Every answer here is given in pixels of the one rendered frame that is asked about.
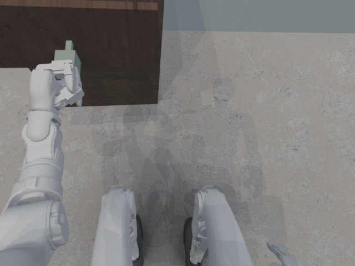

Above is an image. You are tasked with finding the handle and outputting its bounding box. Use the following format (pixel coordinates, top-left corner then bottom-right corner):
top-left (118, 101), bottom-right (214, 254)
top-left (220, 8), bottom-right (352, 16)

top-left (54, 40), bottom-right (81, 74)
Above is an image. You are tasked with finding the drawer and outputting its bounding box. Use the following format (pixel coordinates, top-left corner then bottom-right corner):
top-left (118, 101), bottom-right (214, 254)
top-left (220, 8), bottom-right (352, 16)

top-left (0, 0), bottom-right (159, 68)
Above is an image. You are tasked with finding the left robot hand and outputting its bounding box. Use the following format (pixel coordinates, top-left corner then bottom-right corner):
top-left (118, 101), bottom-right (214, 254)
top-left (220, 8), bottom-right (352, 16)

top-left (29, 60), bottom-right (84, 116)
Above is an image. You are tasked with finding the cabinet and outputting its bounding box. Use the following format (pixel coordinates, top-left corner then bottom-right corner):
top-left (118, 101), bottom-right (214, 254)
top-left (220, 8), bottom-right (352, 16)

top-left (28, 0), bottom-right (164, 107)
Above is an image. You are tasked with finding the left robot foot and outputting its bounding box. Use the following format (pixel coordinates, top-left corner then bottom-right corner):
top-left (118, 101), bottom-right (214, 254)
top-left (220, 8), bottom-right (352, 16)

top-left (132, 214), bottom-right (144, 266)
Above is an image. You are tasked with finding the robot left upper arm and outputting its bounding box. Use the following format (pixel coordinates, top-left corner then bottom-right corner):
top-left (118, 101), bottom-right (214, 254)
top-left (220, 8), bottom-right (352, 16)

top-left (0, 199), bottom-right (69, 266)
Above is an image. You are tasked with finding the robot left forearm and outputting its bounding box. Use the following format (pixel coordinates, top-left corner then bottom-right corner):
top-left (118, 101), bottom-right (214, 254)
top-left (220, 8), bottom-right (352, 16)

top-left (0, 110), bottom-right (64, 218)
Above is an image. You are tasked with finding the right robot hand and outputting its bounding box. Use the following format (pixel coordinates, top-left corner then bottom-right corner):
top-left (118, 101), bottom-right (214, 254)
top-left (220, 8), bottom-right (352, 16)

top-left (267, 241), bottom-right (302, 266)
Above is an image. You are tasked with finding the left robot thigh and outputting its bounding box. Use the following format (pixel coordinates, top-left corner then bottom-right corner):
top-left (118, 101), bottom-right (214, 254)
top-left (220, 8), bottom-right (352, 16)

top-left (90, 188), bottom-right (136, 266)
